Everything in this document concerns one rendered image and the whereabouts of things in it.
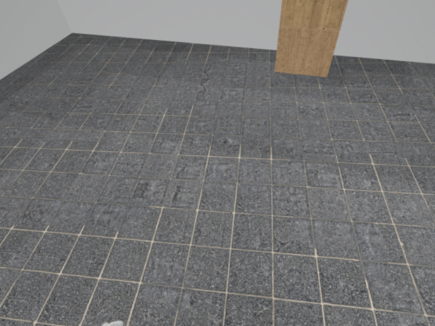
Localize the cupboard door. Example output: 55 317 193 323
282 0 345 29

